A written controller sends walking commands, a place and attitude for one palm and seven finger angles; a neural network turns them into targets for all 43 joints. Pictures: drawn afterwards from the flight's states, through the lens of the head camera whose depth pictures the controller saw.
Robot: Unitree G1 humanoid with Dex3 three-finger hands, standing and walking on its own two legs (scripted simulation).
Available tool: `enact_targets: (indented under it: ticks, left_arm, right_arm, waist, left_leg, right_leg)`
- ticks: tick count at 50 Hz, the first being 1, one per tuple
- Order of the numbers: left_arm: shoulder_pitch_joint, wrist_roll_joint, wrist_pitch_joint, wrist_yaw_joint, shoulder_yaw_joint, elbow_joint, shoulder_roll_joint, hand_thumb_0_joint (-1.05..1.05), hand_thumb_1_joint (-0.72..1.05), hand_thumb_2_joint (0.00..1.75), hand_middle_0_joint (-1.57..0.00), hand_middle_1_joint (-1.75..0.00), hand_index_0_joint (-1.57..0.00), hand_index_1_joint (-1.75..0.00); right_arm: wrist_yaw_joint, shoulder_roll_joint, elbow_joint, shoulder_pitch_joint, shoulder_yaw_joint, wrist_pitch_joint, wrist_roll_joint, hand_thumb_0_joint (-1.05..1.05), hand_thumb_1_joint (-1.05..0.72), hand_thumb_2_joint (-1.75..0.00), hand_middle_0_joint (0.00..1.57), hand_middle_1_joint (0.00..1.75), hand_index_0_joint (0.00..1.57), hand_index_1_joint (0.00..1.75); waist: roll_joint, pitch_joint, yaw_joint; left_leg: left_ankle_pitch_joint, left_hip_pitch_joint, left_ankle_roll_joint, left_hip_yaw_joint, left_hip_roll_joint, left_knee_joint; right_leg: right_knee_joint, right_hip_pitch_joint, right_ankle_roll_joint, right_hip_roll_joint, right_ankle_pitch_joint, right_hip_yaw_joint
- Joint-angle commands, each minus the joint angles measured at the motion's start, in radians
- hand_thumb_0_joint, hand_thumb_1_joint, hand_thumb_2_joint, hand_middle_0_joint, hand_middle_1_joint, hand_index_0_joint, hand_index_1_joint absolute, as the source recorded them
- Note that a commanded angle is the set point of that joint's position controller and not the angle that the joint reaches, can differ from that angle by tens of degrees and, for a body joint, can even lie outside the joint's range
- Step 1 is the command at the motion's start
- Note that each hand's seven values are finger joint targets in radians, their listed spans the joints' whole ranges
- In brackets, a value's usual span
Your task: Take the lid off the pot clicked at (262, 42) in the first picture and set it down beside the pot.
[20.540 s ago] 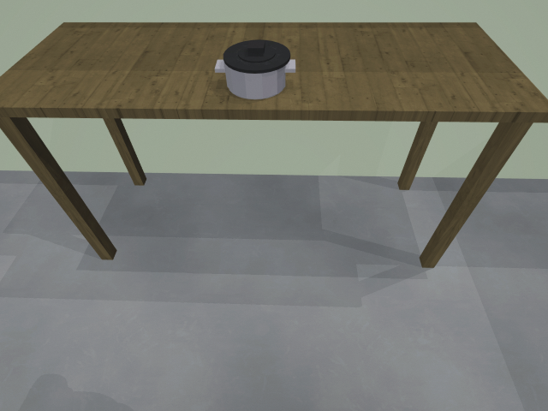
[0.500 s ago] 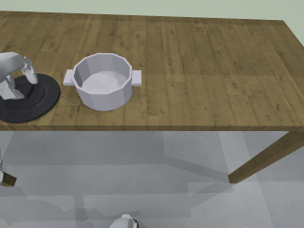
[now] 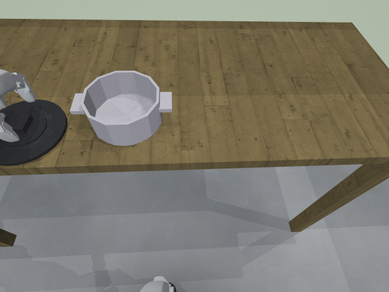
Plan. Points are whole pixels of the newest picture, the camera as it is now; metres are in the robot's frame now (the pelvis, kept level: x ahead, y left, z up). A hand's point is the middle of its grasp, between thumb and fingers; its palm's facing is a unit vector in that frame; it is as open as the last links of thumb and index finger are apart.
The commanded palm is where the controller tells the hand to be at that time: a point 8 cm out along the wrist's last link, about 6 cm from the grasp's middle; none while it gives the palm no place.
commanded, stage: open the fingers wide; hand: left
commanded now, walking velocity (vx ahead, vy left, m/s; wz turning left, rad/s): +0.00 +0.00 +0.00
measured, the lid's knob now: (18, 123) +0.44 +0.37 +0.07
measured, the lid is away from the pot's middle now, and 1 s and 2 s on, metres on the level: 0.22 0.22 0.22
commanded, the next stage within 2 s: raise the empty hand in 0.04 s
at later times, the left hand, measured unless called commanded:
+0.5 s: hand out of the picture +0.41 +0.37 +0.15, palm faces -0.38 -0.15 -0.91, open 11.1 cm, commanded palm +0.44 +0.37 +0.21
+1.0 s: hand out of the picture +0.43 +0.37 +0.20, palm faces -0.30 -0.15 -0.94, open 11.1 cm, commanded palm +0.44 +0.37 +0.27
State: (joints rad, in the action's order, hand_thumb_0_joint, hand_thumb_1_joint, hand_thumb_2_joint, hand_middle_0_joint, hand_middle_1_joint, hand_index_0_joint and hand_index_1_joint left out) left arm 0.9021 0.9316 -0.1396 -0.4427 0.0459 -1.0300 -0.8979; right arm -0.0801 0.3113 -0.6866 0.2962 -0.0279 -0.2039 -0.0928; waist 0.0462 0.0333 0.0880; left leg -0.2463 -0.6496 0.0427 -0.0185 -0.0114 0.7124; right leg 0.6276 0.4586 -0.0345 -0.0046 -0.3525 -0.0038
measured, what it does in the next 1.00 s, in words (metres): stands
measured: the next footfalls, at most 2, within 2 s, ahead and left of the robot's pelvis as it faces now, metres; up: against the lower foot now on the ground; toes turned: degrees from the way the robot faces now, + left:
none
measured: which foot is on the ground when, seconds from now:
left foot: down 0.00-1.00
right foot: down 0.00-1.00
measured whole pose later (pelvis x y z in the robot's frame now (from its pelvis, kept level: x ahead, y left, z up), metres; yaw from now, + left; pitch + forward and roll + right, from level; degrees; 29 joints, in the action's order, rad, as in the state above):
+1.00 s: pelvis +0.00 +0.01 +0.01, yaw +1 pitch +7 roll -3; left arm 1.05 0.91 -0.04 -0.51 -0.03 -0.99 -0.91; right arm -0.06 0.31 -0.68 0.26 -0.04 -0.21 -0.09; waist 0.05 0.02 0.07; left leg -0.20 -0.52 0.05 -0.02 0.01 0.59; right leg 0.49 0.32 -0.03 0.02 -0.30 -0.01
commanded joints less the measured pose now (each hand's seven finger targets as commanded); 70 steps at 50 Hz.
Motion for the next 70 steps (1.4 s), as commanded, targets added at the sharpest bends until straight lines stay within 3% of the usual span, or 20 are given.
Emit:
enact_targets:
  ticks: [1, 7, 9, 16, 21, 23, 27, 32, 35, 37, 40, 42, 44, 49, 54, 57, 62, 63, 67, 70]
  left_arm:
    - [0.404, -0.014, 0.0, 0.033, 0.061, 0.159, -0.32, 0.0, -0.01, 0.64, -0.35, -0.86, -0.35, -0.86]
    - [0.416, -0.01, 0.001, 0.038, 0.091, 0.179, -0.366, 0.0, -0.01, 0.65, -0.35, -0.86, -0.35, -0.86]
    - [0.461, -0.012, -0.007, 0.042, 0.088, 0.265, -0.369, 0.0, -0.01, 0.65, -0.35, -0.86, -0.35, -0.86]
    - [0.467, -0.021, 0.023, 0.023, 0.037, 0.184, -0.32, 0.0, -0.01, 0.65, -0.35, -0.86, -0.35, -0.86]
    - [0.514, -0.025, 0.039, 0.013, 0.037, 0.202, -0.337, 0.0, -0.01, 0.65, -0.35, -0.86, -0.35, -0.86]
    - [0.536, -0.028, 0.035, 0.009, 0.016, 0.267, -0.315, 0.0, -0.01, 0.65, -0.35, -0.86, -0.35, -0.86]
    - [0.494, -0.025, 0.053, 0.001, 0.031, 0.159, -0.325, 0.0, -0.01, 0.65, -0.35, -0.86, -0.35, -0.86]
    - [0.581, -0.014, 0.058, -0.002, 0.017, 0.253, -0.33, 0.0, -0.01, 0.65, -0.35, -0.86, -0.35, -0.86]
    - [0.546, -0.025, 0.074, -0.014, -0.001, 0.162, -0.307, 0.0, -0.01, 0.65, -0.35, -0.86, -0.35, -0.86]
    - [0.579, -0.018, 0.074, -0.015, 0.037, 0.209, -0.364, 0.0, -0.01, 0.65, -0.35, -0.86, -0.35, -0.86]
    - [0.575, -0.009, 0.079, -0.018, 0.0, 0.178, -0.318, 0.0, -0.01, 0.65, -0.35, -0.86, -0.35, -0.86]
    - [0.603, -0.015, 0.082, -0.022, 0.031, 0.217, -0.357, 0.0, -0.01, 0.65, -0.35, -0.86, -0.35, -0.86]
    - [0.618, -0.017, 0.082, -0.022, 0.014, 0.286, -0.336, 0.0, -0.01, 0.65, -0.35, -0.86, -0.35, -0.86]
    - [0.578, -0.021, 0.11, -0.038, 0.0, 0.191, -0.312, 0.0, -0.01, 0.65, -0.35, -0.86, -0.35, -0.86]
    - [0.679, -0.006, 0.114, -0.037, -0.005, 0.288, -0.335, 0.0, -0.01, 0.65, -0.35, -0.86, -0.35, -0.86]
    - [0.642, -0.012, 0.125, -0.048, -0.006, 0.189, -0.326, 0.0, -0.01, 0.65, -0.35, -0.86, -0.35, -0.86]
    - [0.703, -0.002, 0.135, -0.052, 0.006, 0.257, -0.357, 0.0, -0.01, 0.65, -0.35, -0.86, -0.35, -0.86]
    - [0.691, -0.005, 0.137, -0.056, -0.024, 0.262, -0.322, 0.0, -0.01, 0.65, -0.35, -0.86, -0.35, -0.86]
    - [0.688, -0.001, 0.153, -0.066, -0.008, 0.184, -0.351, 0.0, -0.01, 0.65, -0.35, -0.86, -0.35, -0.86]
    - [0.692, 0.003, 0.159, -0.068, -0.048, 0.193, -0.302, 0.0, -0.01, 0.65, -0.35, -0.86, -0.35, -0.86]
  right_arm:
    - [-0.009, 0.18, 0.083, 0.036, 0.066, 0.015, 0.004, 0.0, -0.9, -0.9, 0.2, 0.3, 0.2, 0.3]
    - [-0.01, 0.182, 0.087, 0.03, 0.063, 0.012, 0.004, 0.0, -0.9, -0.9, 0.2, 0.3, 0.2, 0.3]
    - [-0.011, 0.18, 0.096, 0.018, 0.063, 0.014, 0.01, 0.0, -0.9, -0.9, 0.2, 0.3, 0.2, 0.3]
    - [-0.016, 0.18, 0.085, 0.007, 0.054, 0.019, 0.002, 0.0, -0.9, -0.9, 0.2, 0.3, 0.2, 0.3]
    - [-0.017, 0.181, 0.083, 0.004, 0.049, 0.024, 0.002, 0.0, -0.9, -0.9, 0.2, 0.3, 0.2, 0.3]
    - [-0.016, 0.177, 0.089, -0.009, 0.047, 0.03, 0.005, 0.0, -0.9, -0.9, 0.2, 0.3, 0.2, 0.3]
    - [-0.012, 0.179, 0.08, 0.002, 0.048, 0.027, 0.002, 0.0, -0.9, -0.9, 0.2, 0.3, 0.2, 0.3]
    - [-0.004, 0.18, 0.09, -0.007, 0.051, 0.024, 0.005, 0.0, -0.9, -0.9, 0.2, 0.3, 0.2, 0.3]
    - [-0.004, 0.179, 0.081, -0.003, 0.044, 0.026, 0.003, 0.0, -0.9, -0.9, 0.2, 0.3, 0.2, 0.3]
    - [0.0, 0.183, 0.088, -0.008, 0.048, 0.022, 0.002, 0.0, -0.9, -0.9, 0.2, 0.3, 0.2, 0.3]
    - [0.002, 0.177, 0.085, -0.005, 0.046, 0.023, 0.004, 0.0, -0.9, -0.9, 0.2, 0.3, 0.2, 0.3]
    - [0.005, 0.181, 0.094, -0.014, 0.05, 0.019, 0.003, 0.0, -0.9, -0.9, 0.2, 0.3, 0.2, 0.3]
    - [0.009, 0.177, 0.1, -0.02, 0.051, 0.022, 0.006, 0.0, -0.9, -0.9, 0.2, 0.3, 0.2, 0.3]
    - [0.015, 0.177, 0.097, -0.03, 0.049, 0.011, 0.004, 0.0, -0.9, -0.9, 0.2, 0.3, 0.2, 0.3]
    - [0.015, 0.176, 0.102, -0.041, 0.048, 0.015, 0.007, 0.0, -0.9, -0.9, 0.2, 0.3, 0.2, 0.3]
    - [0.013, 0.173, 0.096, -0.039, 0.043, 0.011, 0.001, 0.0, -0.9, -0.9, 0.2, 0.3, 0.2, 0.3]
    - [0.02, 0.174, 0.103, -0.054, 0.043, 0.009, 0.002, 0.0, -0.9, -0.9, 0.2, 0.3, 0.2, 0.3]
    - [0.019, 0.17, 0.109, -0.063, 0.039, 0.015, 0.002, 0.0, -0.9, -0.9, 0.2, 0.3, 0.2, 0.3]
    - [0.02, 0.173, 0.098, -0.056, 0.038, 0.007, -0.001, 0.0, -0.9, -0.9, 0.2, 0.3, 0.2, 0.3]
    - [0.023, 0.17, 0.098, -0.057, 0.038, 0.007, 0.0, 0.0, -0.9, -0.9, 0.2, 0.3, 0.2, 0.3]
  waist:
    - [0.095, 0.358, 0.006]
    - [0.083, 0.384, -0.004]
    - [0.166, 0.441, -0.013]
    - [0.095, 0.324, 0.002]
    - [0.096, 0.36, -0.001]
    - [0.147, 0.407, -0.009]
    - [0.07, 0.327, -0.001]
    - [0.151, 0.388, -0.011]
    - [0.068, 0.322, -0.001]
    - [0.094, 0.374, -0.013]
    - [0.112, 0.35, -0.004]
    - [0.096, 0.366, -0.011]
    - [0.163, 0.411, -0.017]
    - [0.062, 0.316, -0.011]
    - [0.145, 0.407, -0.019]
    - [0.069, 0.335, -0.011]
    - [0.113, 0.377, -0.021]
    - [0.121, 0.378, -0.019]
    - [0.061, 0.333, -0.014]
    - [0.092, 0.332, -0.01]
  left_leg:
    - [0.221, 0.48, 0.028, -0.014, 0.036, -0.057]
    - [0.204, 0.469, 0.029, -0.013, 0.039, -0.063]
    - [0.258, 0.544, 0.023, -0.022, 0.033, -0.063]
    - [0.147, 0.48, 0.026, -0.023, 0.036, -0.1]
    - [0.163, 0.501, 0.028, -0.022, 0.038, -0.111]
    - [0.248, 0.574, 0.024, -0.025, 0.035, -0.108]
    - [0.165, 0.497, 0.027, -0.023, 0.04, -0.128]
    - [0.21, 0.573, 0.018, -0.039, 0.034, -0.146]
    - [0.155, 0.507, 0.028, -0.027, 0.042, -0.154]
    - [0.183, 0.525, 0.027, -0.025, 0.043, -0.16]
    - [0.219, 0.555, 0.024, -0.027, 0.039, -0.155]
    - [0.197, 0.547, 0.025, -0.029, 0.04, -0.17]
    - [0.306, 0.624, 0.021, -0.039, 0.036, -0.163]
    - [0.197, 0.54, 0.026, -0.023, 0.041, -0.19]
    - [0.27, 0.629, 0.022, -0.033, 0.037, -0.195]
    - [0.222, 0.555, 0.025, -0.02, 0.045, -0.205]
    - [0.267, 0.595, 0.023, -0.021, 0.04, -0.213]
    - [0.308, 0.615, 0.024, -0.018, 0.044, -0.205]
    - [0.226, 0.544, 0.028, -0.001, 0.046, -0.22]
    - [0.279, 0.583, 0.025, -0.005, 0.041, -0.215]
  right_leg:
    - [-0.094, 0.116, 0.074, -0.086, 0.175, -0.072]
    - [-0.094, 0.08, 0.074, -0.083, 0.178, -0.067]
    - [-0.089, 0.089, 0.078, -0.083, 0.178, -0.07]
    - [-0.128, 0.086, 0.077, -0.082, 0.135, -0.074]
    - [-0.138, 0.043, 0.077, -0.08, 0.159, -0.071]
    - [-0.13, 0.044, 0.082, -0.084, 0.183, -0.079]
    - [-0.157, 0.029, 0.077, -0.082, 0.16, -0.077]
    - [-0.16, 0.02, 0.084, -0.081, 0.158, -0.081]
    - [-0.177, 0.002, 0.077, -0.08, 0.155, -0.077]
    - [-0.176, -0.033, 0.079, -0.078, 0.179, -0.073]
    - [-0.179, -0.002, 0.08, -0.082, 0.178, -0.081]
    - [-0.189, -0.032, 0.08, -0.078, 0.175, -0.075]
    - [-0.183, -0.022, 0.083, -0.079, 0.2, -0.078]
    - [-0.209, -0.043, 0.078, -0.078, 0.176, -0.077]
    - [-0.211, -0.058, 0.083, -0.077, 0.19, -0.075]
    - [-0.222, -0.081, 0.079, -0.075, 0.202, -0.076]
    - [-0.223, -0.102, 0.081, -0.072, 0.222, -0.073]
    - [-0.222, -0.097, 0.084, -0.076, 0.237, -0.075]
    - [-0.235, -0.127, 0.075, -0.069, 0.232, -0.07]
    - [-0.233, -0.104, 0.077, -0.072, 0.241, -0.076]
